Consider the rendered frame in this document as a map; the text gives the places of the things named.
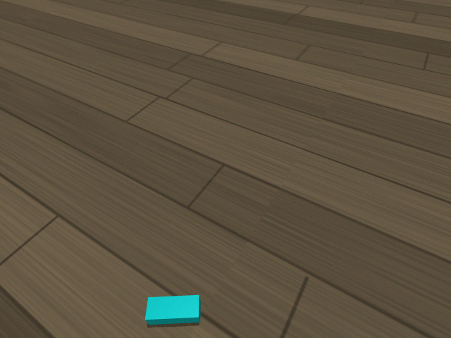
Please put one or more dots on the carton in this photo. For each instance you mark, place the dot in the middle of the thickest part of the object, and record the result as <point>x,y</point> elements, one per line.
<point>173,309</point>

